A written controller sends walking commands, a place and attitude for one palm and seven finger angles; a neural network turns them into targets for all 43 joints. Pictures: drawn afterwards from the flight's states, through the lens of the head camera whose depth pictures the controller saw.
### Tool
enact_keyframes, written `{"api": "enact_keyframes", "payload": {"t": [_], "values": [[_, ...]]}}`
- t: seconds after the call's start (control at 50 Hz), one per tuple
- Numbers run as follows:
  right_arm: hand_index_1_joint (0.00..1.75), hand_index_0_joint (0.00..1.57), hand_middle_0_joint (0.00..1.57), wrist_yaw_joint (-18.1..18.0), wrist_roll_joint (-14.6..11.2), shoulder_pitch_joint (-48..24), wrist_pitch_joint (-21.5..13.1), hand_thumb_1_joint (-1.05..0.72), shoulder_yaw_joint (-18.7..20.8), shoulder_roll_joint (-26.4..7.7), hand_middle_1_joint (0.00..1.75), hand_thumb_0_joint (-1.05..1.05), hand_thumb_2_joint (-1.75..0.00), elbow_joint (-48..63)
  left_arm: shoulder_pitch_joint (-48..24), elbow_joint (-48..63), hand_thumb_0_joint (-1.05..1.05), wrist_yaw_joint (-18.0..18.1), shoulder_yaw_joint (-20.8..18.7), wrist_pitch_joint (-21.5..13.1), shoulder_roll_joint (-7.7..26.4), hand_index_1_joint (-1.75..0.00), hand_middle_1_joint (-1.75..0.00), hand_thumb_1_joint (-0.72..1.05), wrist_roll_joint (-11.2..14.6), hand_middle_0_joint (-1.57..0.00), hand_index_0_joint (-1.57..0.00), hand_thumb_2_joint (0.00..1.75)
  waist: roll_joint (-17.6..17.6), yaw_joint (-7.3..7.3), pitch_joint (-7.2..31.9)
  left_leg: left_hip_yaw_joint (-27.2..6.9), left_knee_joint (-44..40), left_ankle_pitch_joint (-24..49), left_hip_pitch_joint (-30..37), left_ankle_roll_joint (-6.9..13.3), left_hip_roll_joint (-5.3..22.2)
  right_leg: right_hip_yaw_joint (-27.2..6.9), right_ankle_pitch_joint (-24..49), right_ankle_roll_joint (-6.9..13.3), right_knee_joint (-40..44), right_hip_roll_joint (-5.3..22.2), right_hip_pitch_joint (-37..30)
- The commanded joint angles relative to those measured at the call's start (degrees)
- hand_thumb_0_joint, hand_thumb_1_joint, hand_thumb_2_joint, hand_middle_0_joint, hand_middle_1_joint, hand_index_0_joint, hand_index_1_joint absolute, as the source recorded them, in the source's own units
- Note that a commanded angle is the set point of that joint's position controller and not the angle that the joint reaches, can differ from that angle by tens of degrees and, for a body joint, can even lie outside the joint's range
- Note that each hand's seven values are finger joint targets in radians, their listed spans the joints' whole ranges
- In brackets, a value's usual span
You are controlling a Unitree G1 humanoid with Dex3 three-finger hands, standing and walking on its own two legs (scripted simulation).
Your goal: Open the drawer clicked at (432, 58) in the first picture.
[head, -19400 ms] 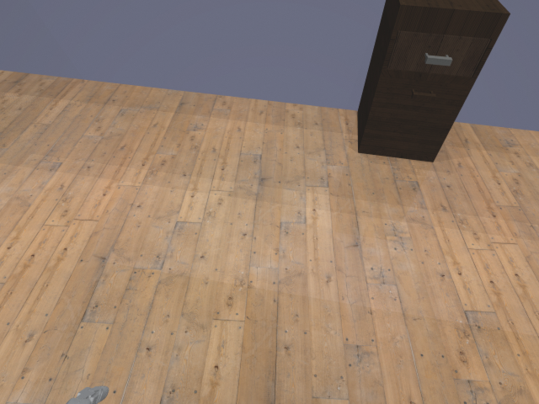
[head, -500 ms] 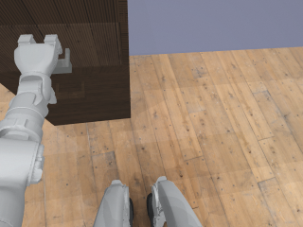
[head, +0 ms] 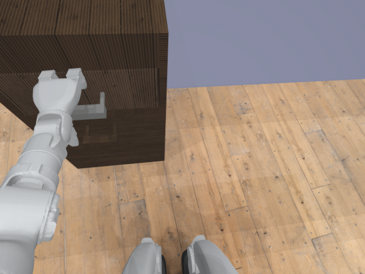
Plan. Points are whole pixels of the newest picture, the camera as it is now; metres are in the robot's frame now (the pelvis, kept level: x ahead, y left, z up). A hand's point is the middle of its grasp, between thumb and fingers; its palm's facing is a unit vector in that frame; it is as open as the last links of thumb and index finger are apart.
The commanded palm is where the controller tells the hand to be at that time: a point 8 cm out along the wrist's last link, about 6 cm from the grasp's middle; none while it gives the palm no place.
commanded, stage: lift the fingers back up to retry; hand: left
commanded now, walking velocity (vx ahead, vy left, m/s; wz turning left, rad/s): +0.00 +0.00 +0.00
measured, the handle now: (84, 104) +0.54 +0.23 -0.07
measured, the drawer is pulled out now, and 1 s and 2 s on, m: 0.00 0.00 0.00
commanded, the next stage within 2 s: re-aim the fingers above the handle in 0.24 s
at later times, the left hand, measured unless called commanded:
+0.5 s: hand (72, 110) +0.49 +0.23 -0.02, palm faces -0.05 -0.08 -1.00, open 13.8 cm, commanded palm +0.48 +0.21 +0.05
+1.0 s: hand (85, 110) +0.49 +0.20 -0.02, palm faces -0.07 -0.06 -1.00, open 13.8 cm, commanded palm +0.48 +0.19 +0.04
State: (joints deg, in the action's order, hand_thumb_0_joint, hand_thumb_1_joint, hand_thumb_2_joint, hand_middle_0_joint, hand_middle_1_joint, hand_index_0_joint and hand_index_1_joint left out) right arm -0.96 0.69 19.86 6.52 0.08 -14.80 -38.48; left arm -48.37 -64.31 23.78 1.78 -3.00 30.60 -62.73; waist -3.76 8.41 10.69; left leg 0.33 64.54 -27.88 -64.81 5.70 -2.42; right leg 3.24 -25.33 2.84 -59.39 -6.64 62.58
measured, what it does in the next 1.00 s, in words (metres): stands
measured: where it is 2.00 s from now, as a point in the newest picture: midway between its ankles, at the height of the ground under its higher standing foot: outside the picture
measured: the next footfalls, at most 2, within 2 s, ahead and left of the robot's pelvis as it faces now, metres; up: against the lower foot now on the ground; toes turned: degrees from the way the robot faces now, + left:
none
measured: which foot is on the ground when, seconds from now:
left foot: down 0.00-1.00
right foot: down 0.00-1.00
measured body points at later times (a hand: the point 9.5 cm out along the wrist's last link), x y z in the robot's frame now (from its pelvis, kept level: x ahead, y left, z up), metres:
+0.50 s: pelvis +0.02 +0.02 +0.02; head +0.15 +0.04 +0.45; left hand +0.48 +0.23 +0.04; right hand +0.06 -0.25 -0.11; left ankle +0.01 +0.05 -0.65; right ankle +0.01 -0.10 -0.65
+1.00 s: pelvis +0.01 +0.01 +0.01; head +0.13 +0.02 +0.44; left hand +0.48 +0.20 +0.03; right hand +0.01 -0.26 -0.11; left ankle +0.01 +0.05 -0.65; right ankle +0.01 -0.10 -0.65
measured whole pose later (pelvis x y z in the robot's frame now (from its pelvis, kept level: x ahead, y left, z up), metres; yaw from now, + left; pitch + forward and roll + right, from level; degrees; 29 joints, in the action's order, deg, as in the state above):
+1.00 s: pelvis +0.01 +0.01 +0.01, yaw +0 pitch +26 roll -4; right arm -0.2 1.4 20.4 8.3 1.2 -14.2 -38.6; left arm -46.2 -65.7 27.0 3.3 -1.5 24.2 -63.9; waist -3.6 8.7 11.1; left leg 1.3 60.9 -27.3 -59.6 6.1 -2.7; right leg 1.8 -24.8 2.4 -56.4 -6.4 57.9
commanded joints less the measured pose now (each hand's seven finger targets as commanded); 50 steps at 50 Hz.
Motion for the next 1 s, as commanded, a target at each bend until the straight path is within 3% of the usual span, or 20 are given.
{"api": "enact_keyframes", "payload": {"t": [0.0,0.04,0.12,0.14,0.18,0.34,0.4,0.42,0.5,0.52,0.56,0.68,0.72,0.74,0.78,0.82,0.84,0.86,0.92,0.98], "values": [[0.3,0.2,0.2,-0.5,0.2,9.6,0.2,-0.9,4.1,-10.3,0.3,0.0,-0.9,1.9,-24.8,13.0,0.0,1.7,-2.2,-0.1,11.3,-1.2,-1.2,-0.5,0.8,-0.3,-0.3,0.3,-5.0,1.68,28.4,-5.9,-8.8,28.5,32.0,-3.2,3.6,-2.1,16.1,-0.2,8.4,1.7,-10.2],[0.3,0.2,0.2,-0.5,0.5,9.5,0.6,-0.9,4.4,-10.2,0.3,0.0,-0.9,2.3,-24.4,16.8,0.0,1.8,-4.2,-1.1,13.1,-1.2,-1.2,-0.5,1.1,-0.3,-0.3,0.3,-6.8,0.39,32.0,-5.7,-9.3,32.7,35.6,-3.6,3.6,-2.3,19.0,0.0,8.7,1.6,-12.8],[0.3,0.2,0.2,-0.2,0.9,8.7,1.2,-0.9,4.7,-9.8,0.3,0.0,-0.9,1.5,-19.4,12.9,0.0,2.2,-1.7,-1.7,7.7,-1.2,-1.2,-0.5,0.6,-0.3,-0.3,0.3,-5.1,0.62,25.4,-6.1,-9.3,34.9,35.0,-4.1,4.1,-1.8,18.8,0.2,8.9,1.5,-10.2],[0.3,0.2,0.2,-0.1,0.9,8.5,1.5,-0.9,4.6,-9.9,0.3,0.0,-0.9,1.9,-17.7,12.7,0.0,2.6,-2.6,-1.7,8.7,-1.2,-1.2,-0.5,-0.1,-0.3,-0.3,0.3,-5.8,-0.38,25.7,-6.4,-9.8,35.7,35.1,-4.4,4.1,-1.7,18.5,0.3,8.6,1.5,-9.9],[0.3,0.2,0.2,0.3,1.2,8.2,1.7,-0.9,5.1,-9.5,0.3,0.0,-0.9,1.9,-17.9,13.6,0.0,3.1,-1.0,-1.7,5.4,-1.2,-1.2,-0.5,0.5,-0.3,-0.3,0.3,-5.6,0.01,25.9,-6.5,-9.4,39.1,36.7,-4.5,4.4,-1.8,20.0,0.3,8.6,1.6,-9.9],[0.3,0.2,0.2,0.9,1.5,7.9,3.1,-0.9,5.2,-10.1,0.3,0.0,-0.9,2.7,-18.1,13.8,0.0,5.3,-3.9,-0.2,8.7,-1.2,-1.2,-0.5,-0.8,-0.3,-0.3,0.3,-4.3,-0.59,27.5,-7.4,-9.5,40.2,37.5,-5.2,5.0,-1.6,19.8,0.1,7.8,1.5,-10.3],[0.3,0.2,0.2,1.5,1.5,7.4,2.8,-0.9,5.9,-9.1,0.3,0.0,-0.9,2.6,-20.7,17.9,0.0,5.3,1.7,-0.7,0.5,-1.2,-1.2,-0.5,-0.2,-0.3,-0.3,0.3,-5.8,0.55,30.9,-9.0,-9.0,43.9,42.5,-5.6,5.9,-1.5,19.2,-0.3,7.5,1.6,-8.1],[0.3,0.2,0.2,1.5,1.5,7.6,2.8,-0.9,6.2,-9.3,0.3,0.0,-0.9,2.2,-19.1,17.0,0.0,5.3,0.4,-0.3,1.3,-1.2,-1.2,-0.5,0.1,-0.3,-0.3,0.3,-5.7,-0.2,29.5,-9.5,-9.2,43.5,42.7,-6.1,6.1,-1.2,17.7,0.0,7.6,1.6,-7.6],[0.3,0.2,0.2,1.4,1.5,7.5,3.3,-0.9,5.9,-9.4,0.3,0.0,-0.9,1.7,-22.7,14.8,0.0,5.8,0.9,0.9,1.9,-1.2,-1.2,-0.5,-0.9,-0.3,-0.3,0.3,-5.5,1.05,27.7,-10.3,-9.5,40.4,41.9,-6.4,6.1,-0.8,15.2,-0.1,7.3,1.6,-4.6],[0.3,0.2,0.2,1.3,1.6,7.5,3.4,-0.9,5.8,-9.5,0.3,0.0,-0.9,1.3,-22.6,12.9,0.0,6.2,0.3,1.8,2.5,-1.2,-1.2,-0.5,-1.1,-0.3,-0.3,0.3,-5.7,0.89,25.3,-10.4,-9.8,38.6,40.5,-6.6,5.9,-0.5,14.0,0.3,7.2,1.6,-3.9],[0.3,0.2,0.2,1.4,1.6,7.1,3.3,-0.9,5.5,-9.5,0.3,0.0,-0.9,1.7,-24.3,11.6,0.0,7.0,1.2,3.1,1.7,-1.2,-1.2,-0.5,-1.8,-0.3,-0.3,0.3,-5.2,1.43,25.3,-10.2,-9.9,35.2,38.9,-6.4,5.6,-0.4,13.2,0.3,7.1,1.7,-3.7],[0.3,0.2,0.2,1.2,1.3,7.2,2.9,-0.9,4.8,-9.8,0.3,0.0,-0.9,2.9,-22.8,7.4,0.0,6.1,-0.7,5.8,4.1,-1.2,-1.2,-0.5,-0.6,-0.3,-0.3,0.3,-4.2,0.67,26.8,-9.0,-10.6,32.1,36.5,-5.7,5.0,-0.7,13.6,0.5,7.5,1.7,-7.7],[0.3,0.2,0.2,1.2,1.1,7.6,2.7,-0.9,4.8,-9.6,0.3,0.0,-0.9,3.0,-22.9,7.5,0.0,5.4,1.4,5.9,1.8,-1.2,-1.2,-0.5,-0.3,-0.3,-0.3,0.3,-3.3,1.24,27.0,-8.1,-10.4,30.8,35.6,-5.0,4.6,-1.0,14.2,0.2,8.0,1.5,-9.0],[0.3,0.2,0.2,1.1,0.9,7.6,2.7,-0.9,4.7,-9.8,0.3,0.0,-0.9,3.0,-22.7,8.0,0.0,5.2,0.1,5.6,3.9,-1.2,-1.2,-0.5,-0.8,-0.3,-0.3,0.3,-3.6,0.79,27.5,-7.9,-10.7,30.4,35.0,-4.9,4.6,-1.3,14.4,0.2,8.1,1.7,-9.4],[0.3,0.2,0.2,1.0,0.9,7.4,2.3,-0.9,4.8,-9.4,0.3,0.0,-0.9,3.0,-23.2,8.2,0.0,4.3,2.4,5.2,0.5,-1.2,-1.2,-0.5,0.1,-0.3,-0.3,0.3,-3.0,1.7,25.8,-8.0,-10.9,29.2,34.8,-4.7,4.7,-1.2,13.9,0.3,8.6,1.7,-9.1],[0.3,0.2,0.2,0.6,0.8,7.4,2.1,-0.9,4.6,-9.8,0.3,0.0,-0.9,3.1,-20.8,8.0,0.0,4.1,-0.2,4.2,4.0,-1.2,-1.2,-0.5,0.1,-0.3,-0.3,0.3,-2.1,0.64,24.8,-7.3,-11.1,26.9,33.2,-4.3,4.3,-1.7,13.2,0.3,8.9,1.6,-10.2],[0.3,0.2,0.2,0.5,0.8,7.2,1.9,-0.9,4.5,-9.5,0.3,0.0,-0.9,3.4,-22.4,9.5,0.0,4.0,1.5,3.4,2.2,-1.2,-1.2,-0.5,0.3,-0.3,-0.3,0.3,-2.1,1.52,25.9,-6.9,-10.9,25.6,32.4,-3.8,4.1,-2.2,13.1,0.1,9.2,1.7,-10.5],[0.3,0.2,0.2,0.3,0.7,7.3,1.6,-0.9,4.5,-9.6,0.3,0.0,-0.9,3.1,-21.9,8.9,0.0,4.2,-0.4,2.8,4.5,-1.2,-1.2,-0.5,0.1,-0.3,-0.3,0.3,-1.2,1.1,24.7,-6.4,-10.9,23.7,30.6,-3.4,3.9,-2.3,12.5,0.2,9.3,1.8,-11.0],[0.3,0.2,0.2,0.0,0.9,7.2,0.9,-0.9,4.4,-9.6,0.3,0.0,-0.9,2.9,-22.9,9.7,0.0,5.6,-0.9,1.3,5.6,-1.2,-1.2,-0.5,-0.9,-0.3,-0.3,0.3,-3.5,0.81,23.7,-6.2,-10.7,22.6,29.4,-3.5,3.5,-2.5,11.6,0.5,8.7,1.8,-9.8],[0.3,0.2,0.2,0.3,1.2,7.2,0.3,-0.9,4.7,-9.5,0.3,0.0,-0.9,2.5,-24.5,10.4,0.0,7.6,-2.0,1.3,6.5,-1.2,-1.2,-0.5,-1.6,-0.3,-0.3,0.3,-4.9,0.78,26.0,-6.4,-10.0,24.3,30.1,-3.9,3.6,-2.4,11.9,0.6,7.9,1.8,-8.9]]}}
